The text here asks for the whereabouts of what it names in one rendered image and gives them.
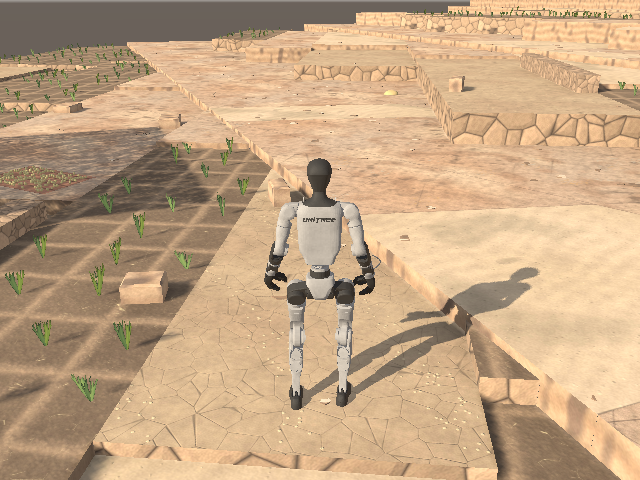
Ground robot right hand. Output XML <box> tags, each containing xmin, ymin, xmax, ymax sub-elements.
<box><xmin>353</xmin><ymin>275</ymin><xmax>375</xmax><ymax>295</ymax></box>

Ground left robot forearm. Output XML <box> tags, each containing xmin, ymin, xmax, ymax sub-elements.
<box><xmin>265</xmin><ymin>241</ymin><xmax>284</xmax><ymax>276</ymax></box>

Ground robot right upper arm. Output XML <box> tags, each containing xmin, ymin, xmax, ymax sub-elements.
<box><xmin>340</xmin><ymin>202</ymin><xmax>367</xmax><ymax>257</ymax></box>

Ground robot left hand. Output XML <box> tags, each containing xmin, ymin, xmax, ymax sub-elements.
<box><xmin>264</xmin><ymin>272</ymin><xmax>287</xmax><ymax>291</ymax></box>

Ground robot right shin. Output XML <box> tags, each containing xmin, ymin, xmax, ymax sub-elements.
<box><xmin>337</xmin><ymin>328</ymin><xmax>353</xmax><ymax>393</ymax></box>

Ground robot left upper arm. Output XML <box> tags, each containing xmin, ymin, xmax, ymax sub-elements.
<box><xmin>273</xmin><ymin>202</ymin><xmax>299</xmax><ymax>256</ymax></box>

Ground robot left thigh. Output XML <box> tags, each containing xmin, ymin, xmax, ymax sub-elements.
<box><xmin>287</xmin><ymin>279</ymin><xmax>307</xmax><ymax>347</ymax></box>

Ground right robot forearm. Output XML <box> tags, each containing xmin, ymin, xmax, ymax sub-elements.
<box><xmin>356</xmin><ymin>241</ymin><xmax>375</xmax><ymax>279</ymax></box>

